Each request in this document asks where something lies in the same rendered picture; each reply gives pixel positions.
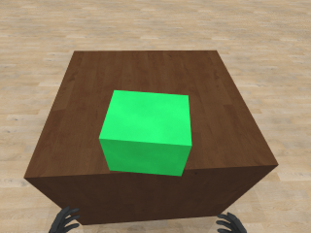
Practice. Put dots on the right robot hand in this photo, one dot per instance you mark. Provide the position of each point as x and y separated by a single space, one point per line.
234 224

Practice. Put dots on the pedestal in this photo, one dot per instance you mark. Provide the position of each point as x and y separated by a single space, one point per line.
228 154

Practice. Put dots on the carton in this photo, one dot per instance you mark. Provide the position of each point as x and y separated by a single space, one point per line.
146 132

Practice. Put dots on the left robot hand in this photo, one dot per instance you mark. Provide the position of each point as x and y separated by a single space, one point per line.
61 219

